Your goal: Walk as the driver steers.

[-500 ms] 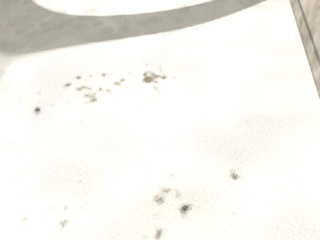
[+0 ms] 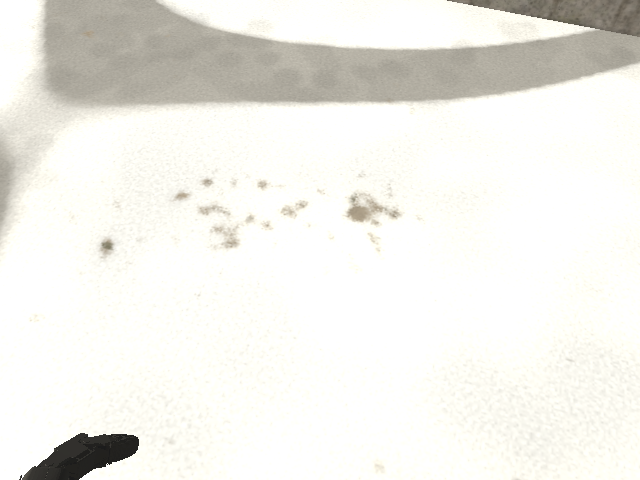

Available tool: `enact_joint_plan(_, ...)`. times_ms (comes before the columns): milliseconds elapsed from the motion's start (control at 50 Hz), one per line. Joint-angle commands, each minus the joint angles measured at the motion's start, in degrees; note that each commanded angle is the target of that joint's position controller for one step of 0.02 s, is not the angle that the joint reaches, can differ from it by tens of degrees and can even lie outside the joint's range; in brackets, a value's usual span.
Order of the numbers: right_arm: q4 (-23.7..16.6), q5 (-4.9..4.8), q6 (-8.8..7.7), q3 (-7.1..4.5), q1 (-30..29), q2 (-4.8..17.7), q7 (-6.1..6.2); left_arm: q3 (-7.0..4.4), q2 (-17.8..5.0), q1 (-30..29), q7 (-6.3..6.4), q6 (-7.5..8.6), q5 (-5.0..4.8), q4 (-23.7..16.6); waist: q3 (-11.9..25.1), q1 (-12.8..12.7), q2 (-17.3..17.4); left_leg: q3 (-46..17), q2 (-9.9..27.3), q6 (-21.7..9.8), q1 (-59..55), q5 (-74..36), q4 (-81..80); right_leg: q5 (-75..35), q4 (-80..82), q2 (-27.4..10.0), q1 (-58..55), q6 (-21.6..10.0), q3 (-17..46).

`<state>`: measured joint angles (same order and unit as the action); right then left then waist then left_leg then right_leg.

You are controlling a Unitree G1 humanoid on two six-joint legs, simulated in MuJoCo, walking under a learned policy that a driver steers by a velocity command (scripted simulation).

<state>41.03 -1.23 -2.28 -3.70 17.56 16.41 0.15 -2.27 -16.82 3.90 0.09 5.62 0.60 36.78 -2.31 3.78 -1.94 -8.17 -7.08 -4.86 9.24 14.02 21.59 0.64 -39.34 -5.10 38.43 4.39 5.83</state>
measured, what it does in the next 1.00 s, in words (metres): walks ahead: right foot, then left foot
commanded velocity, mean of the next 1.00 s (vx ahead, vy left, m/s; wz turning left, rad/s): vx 0.50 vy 0.00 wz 0.00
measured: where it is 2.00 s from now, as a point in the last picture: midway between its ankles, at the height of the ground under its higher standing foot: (338, 251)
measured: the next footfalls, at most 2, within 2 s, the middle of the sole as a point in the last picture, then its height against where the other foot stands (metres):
right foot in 0.12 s outside the picture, level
left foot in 0.66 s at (248, 445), level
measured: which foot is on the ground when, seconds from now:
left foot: down 0.00-0.14, up 0.16-0.64, down 0.66-1.00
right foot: up 0.00-0.10, down 0.12-0.66, up 0.68-1.00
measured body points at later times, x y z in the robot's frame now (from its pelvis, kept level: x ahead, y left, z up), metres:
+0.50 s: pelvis +0.28 -0.05 +0.00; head +0.31 -0.05 +0.45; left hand +0.26 +0.23 -0.12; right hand +0.51 -0.26 -0.08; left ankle +0.42 +0.13 -0.69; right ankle +0.22 -0.15 -0.74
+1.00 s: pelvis +0.54 +0.03 +0.00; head +0.56 +0.03 +0.45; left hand +0.72 +0.28 -0.10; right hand +0.57 -0.26 -0.12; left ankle +0.48 +0.12 -0.74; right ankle +0.69 -0.15 -0.68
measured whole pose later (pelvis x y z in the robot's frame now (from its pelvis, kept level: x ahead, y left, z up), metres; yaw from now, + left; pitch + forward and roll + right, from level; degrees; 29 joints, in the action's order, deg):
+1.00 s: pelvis +0.54 +0.03 +0.00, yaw -4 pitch +1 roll +2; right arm 47.5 0.8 -5.5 -3.7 18.8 15.3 -0.3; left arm -3.5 -17.3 10.3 -0.9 1.9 -1.3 42.3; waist -1.2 3.4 -2.9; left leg 10.0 -2.6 -2.6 0.8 13.2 13.2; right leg 0.2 -48.9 -6.1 40.3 0.7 4.4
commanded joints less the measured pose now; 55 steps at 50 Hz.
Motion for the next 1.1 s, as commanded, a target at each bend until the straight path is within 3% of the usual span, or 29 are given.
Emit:
enact_joint_plan(20,-2.3,-0.33,-0.45,-2.3,1.7,8.9,0.49,-0.82,-4.0,-4.5,-0.94,1.24,-0.88,-4.2,3.5,1.0,7.2,-8.9,12.5,-7.8,4.0,-10.1,-3.6,-5.8,6.9,3.9,-10.7,-0.5,-3.3)
enact_joint_plan(80,-1.6,-0.18,-0.16,-2.19,2.3,8.8,0.5,-1.73,-6.2,-2.8,-1.84,1.68,-0.89,-4.1,2.5,-0.6,8.9,-13.7,16.2,-6.4,-2.3,-11.1,0.3,0.8,10.1,3.4,-11.7,-3.9,-2.1)
enact_joint_plan(100,-1.7,-0.03,0.01,-2.2,1.4,8.8,0.48,-2.23,-6.9,0.2,-1.9,1.8,-0.77,-3.3,2.8,-2.6,9.6,-13.6,15.9,-5.6,-3.0,-15.5,2.8,2.2,12.0,4.1,-15.1,-5.4,-3.1)
enact_joint_plan(120,-2.0,0.14,0.0,-1.72,1.0,7.4,0.35,-3.08,-8.3,5.3,-1.69,2.04,-0.24,-1.9,5.8,-5.2,8.8,-11.8,13.1,-4.2,-3.1,-22.1,9.3,1.8,13.7,4.3,-22.6,-7.4,-3.8)
enact_joint_plan(140,-3.0,0.85,-0.06,-0.63,1.4,4.9,0.2,-3.74,-11.0,13.1,-1.42,2.22,0.67,-1.2,13.5,-8.5,4.2,-8.2,10.0,-2.2,1.9,-17.4,23.4,1.4,12.3,-3.4,-35.8,-11.3,3.6)
enact_joint_plan(160,-3.2,-0.61,-0.6,0.35,9.6,1.7,0.4,-5.24,-15.8,19.4,-1.65,1.62,1.21,1.2,21.1,-6.6,-13.8,-0.8,0.8,2.6,22.1,4.9,44.0,13.8,16.6,-15.1,-55.4,-21.1,28.6)
enact_joint_plan(180,-2.6,-0.81,-1.0,0.02,9.3,5.3,0.52,-4.11,-10.7,20.2,-2.2,1.4,-0.71,1.6,19.2,-7.5,-13.5,-3.2,2.2,3.1,31.0,18.3,51.1,26.3,22.6,-17.5,-56.3,-21.5,39.8)
enact_joint_plan(200,-3.3,-1.09,-0.99,-1.0,2.7,8.9,0.5,-3.07,-7.4,17.2,-1.9,1.11,-1.16,1.2,11.0,-8.7,-6.7,-3.2,4.9,3.1,34.1,13.7,54.2,28.5,23.3,-15.7,-49.8,-19.1,32.4)
enact_joint_plan(220,-4.4,-0.54,-0.97,-0.84,-1.6,8.5,0.6,-2.56,-6.6,14.0,-1.72,0.62,-0.54,0.7,6.9,-7.8,-2.4,-0.6,7.3,3.1,33.3,9.5,53.1,23.7,23.8,-13.2,-43.2,-17.6,25.1)
enact_joint_plan(240,-5.2,0.34,-1.22,-0.82,-4.1,7.6,0.43,-2.13,-5.6,12.2,-1.63,0.3,-0.29,1.0,3.1,-6.9,-0.9,0.7,9.1,3.2,33.0,6.4,49.5,17.9,25.3,-10.8,-37.7,-17.4,20.2)
enact_joint_plan(280,-4.9,0.31,-1.19,-0.83,-3.2,5.8,-0.08,-1.49,-4.3,11.2,-1.52,0.47,0.09,1.3,2.3,-4.8,-3.2,2.1,11.5,3.5,28.7,2.9,44.6,10.6,27.6,-7.5,-33.0,-16.5,14.3)
enact_joint_plan(320,-4.4,0.44,-0.91,-0.51,-2.7,4.2,-0.29,-1.49,-4.7,12.1,-1.55,0.71,-0.56,2.2,2.5,-4.4,-3.7,3.6,12.0,4.2,28.2,2.1,41.0,5.8,29.0,-6.9,-32.0,-17.5,11.0)
enact_joint_plan(420,-6.4,1.0,-1.47,0.56,-11.2,2.0,-0.76,-2.09,-7.8,14.6,-1.0,-0.07,-1.25,4.8,0.6,-6.8,-2.3,5.7,12.4,5.8,28.9,-9.5,23.2,-0.2,31.3,-6.0,-32.7,-17.2,4.1)
enact_joint_plan(500,-8.2,0.45,-2.48,0.96,-18.3,1.7,-1.75,-2.36,-9.1,18.3,-0.57,-0.72,-1.61,7.2,-0.6,-9.2,-2.0,7.3,10.5,5.6,25.1,-16.2,13.2,-2.7,29.8,-6.1,-33.8,-15.8,1.2)
enact_joint_plan(560,-9.5,0.08,-2.93,0.74,-20.9,2.5,-2.56,-2.59,-9.6,20.0,-0.35,-1.5,-1.97,8.7,-1.4,-9.1,-2.6,7.2,9.7,3.9,24.6,-13.7,9.6,-4.7,27.8,-8.4,-37.8,-15.0,2.1)
enact_joint_plan(600,-9.4,0.16,-3.16,0.24,-19.2,3.8,-2.8,-2.94,-10.5,19.6,-0.06,-2.07,-2.09,9.2,-0.4,-7.2,-3.2,7.9,8.7,2.2,20.9,-10.2,7.5,-11.1,24.5,-9.2,-40.1,-13.9,1.9)
enact_joint_plan(620,-8.4,0.41,-3.21,-0.43,-15.2,5.0,-2.64,-3.07,-11.0,18.5,0.11,-2.33,-2.18,9.1,2.0,-4.4,-3.3,9.3,7.2,0.9,14.6,-10.0,5.8,-19.8,19.8,-8.1,-40.0,-13.0,0.4)
enact_joint_plan(640,-6.2,0.76,-3.19,-1.71,-7.6,7.4,-2.14,-2.68,-10.1,18.5,0.19,-2.46,-2.12,9.1,7.0,-0.7,-2.3,9.7,6.6,-0.8,2.4,-11.1,4.9,-25.0,10.7,-5.5,-36.7,-11.6,-1.2)
enact_joint_plan(660,-4.4,1.52,-3.06,-2.96,3.3,11.3,-1.37,-1.47,-7.4,17.7,0.26,-2.26,-0.93,7.5,15.5,4.0,1.9,0.3,15.8,-4.3,-15.3,-13.0,7.5,-13.0,-5.3,-2.5,-25.5,-9.4,-2.9)
enact_joint_plan(680,-3.5,1.88,-2.62,-3.79,6.6,15.6,-1.29,0.57,-0.6,25.1,0.06,-1.28,-0.9,6.4,23.3,0.9,16.9,-24.9,30.0,-12.6,-34.0,-2.9,3.6,25.7,-26.0,7.2,-3.2,-5.5,-4.9)
enact_joint_plan(700,-3.5,1.3,-2.41,-2.56,7.6,10.3,-1.22,-0.63,-5.8,22.4,-0.09,-0.52,-2.18,7.4,23.0,3.5,13.6,-31.5,30.3,-12.2,-31.7,5.7,-1.7,32.4,-33.3,6.0,3.1,-5.6,2.4)
enact_joint_plan(720,-3.2,1.08,-2.46,-1.74,4.3,8.3,-1.02,-1.73,-8.8,17.1,-0.25,-0.25,-3.44,5.6,14.0,3.0,10.6,-22.9,28.5,-9.8,-24.6,5.3,-3.3,27.8,-34.6,3.5,6.4,-5.8,2.0)
enact_joint_plan(760,-3.1,1.57,-2.84,-0.79,-2.4,5.3,-1.27,-1.89,-7.7,12.8,-0.02,-0.62,-2.25,4.7,5.8,-0.5,6.4,-11.4,24.0,-7.6,-10.5,-3.2,-6.9,19.6,-29.9,-0.5,3.2,-5.3,0.2)
enact_joint_plan(800,-2.5,2.01,-3.86,-0.6,-5.2,3.7,-1.45,-2.01,-5.8,15.6,-0.06,-2.16,-2.3,5.6,4.3,-3.6,8.3,-4.8,21.7,-7.0,-3.4,-7.9,-10.7,15.7,-27.7,-2.2,-2.6,-4.7,0.6)
enact_joint_plan(860,-0.6,2.03,-4.92,-1.2,-5.7,4.8,-1.18,-1.94,-3.8,14.5,0.12,-3.64,-2.14,5.2,1.7,-4.8,6.2,2.2,21.6,-7.1,0.0,-14.9,-13.6,11.4,-24.9,-2.5,-1.2,-3.5,1.1)
enact_joint_plan(900,0.6,2.27,-4.9,-1.49,-4.9,5.6,-0.73,-1.94,-3.5,12.0,0.04,-3.68,-1.9,4.2,0.7,-4.3,5.2,6.1,21.2,-6.9,-1.4,-18.2,-14.1,6.0,-20.3,-2.3,1.5,-3.0,1.7)
enact_joint_plan(980,2.0,1.9,-4.25,-1.75,-3.8,7.2,0.0,-1.27,-2.0,5.3,-1.39,-3.04,-1.81,2.1,-1.0,-1.9,4.3,13.3,19.7,-4.9,-3.1,-19.6,-14.6,-4.6,-6.8,-1.5,-0.1,-3.8,-2.1)
enact_joint_plan(1040,3.8,1.3,-3.24,-2.22,-0.3,8.8,0.3,-0.76,-1.2,-0.8,-2.47,-2.96,-1.77,-0.9,-3.0,0.6,3.3,15.3,21.7,-4.6,-8.5,-20.8,-13.6,-4.3,-0.8,-1.1,1.8,-5.1,-4.7)
enact_joint_plan(1100,4.9,0.46,-1.76,-2.65,1.2,9.9,0.46,-0.93,-1.8,-3.6,-3.54,-3.04,-1.83,-3.5,-3.2,0.8,4.0,17.0,23.5,-3.5,-14.8,-28.2,-9.5,1.9,2.4,0.2,2.8,-7.1,-7.3)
